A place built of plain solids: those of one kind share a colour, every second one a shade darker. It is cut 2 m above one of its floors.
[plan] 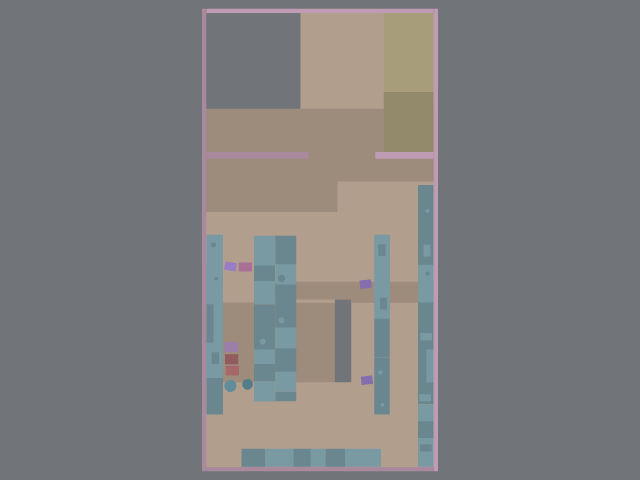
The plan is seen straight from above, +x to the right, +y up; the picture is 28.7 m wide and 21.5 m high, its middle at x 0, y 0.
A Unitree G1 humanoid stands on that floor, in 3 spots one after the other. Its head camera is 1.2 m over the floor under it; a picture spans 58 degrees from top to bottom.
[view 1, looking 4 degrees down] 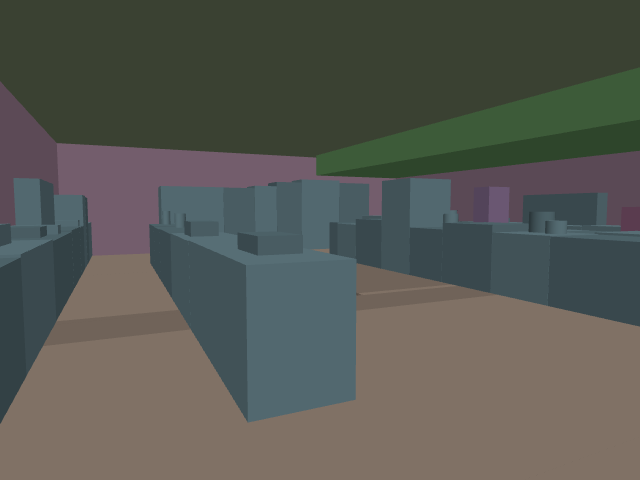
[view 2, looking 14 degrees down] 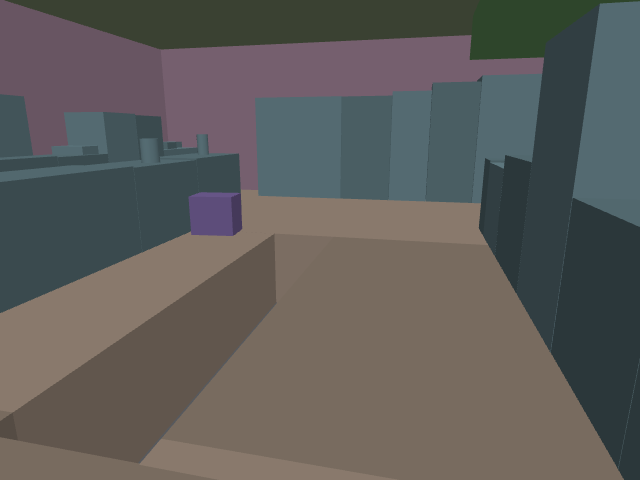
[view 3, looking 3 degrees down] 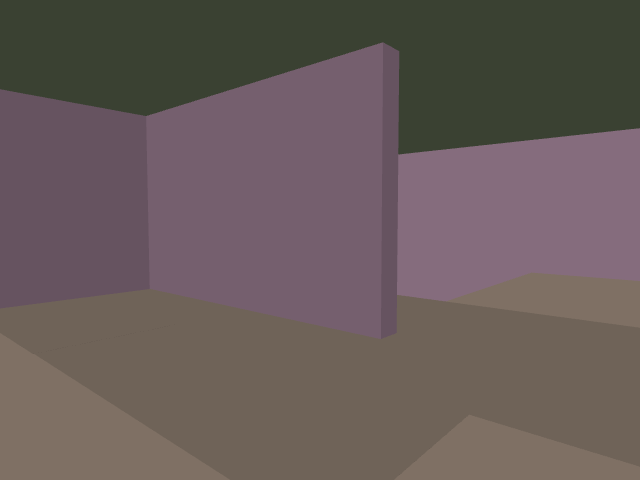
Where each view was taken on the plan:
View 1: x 3.76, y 2.55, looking -115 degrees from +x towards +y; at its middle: unit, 13.16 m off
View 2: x -0.30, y -1.49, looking -77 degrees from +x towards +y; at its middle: floor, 5.16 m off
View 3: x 1.79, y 0.08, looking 131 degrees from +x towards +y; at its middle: wall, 4.73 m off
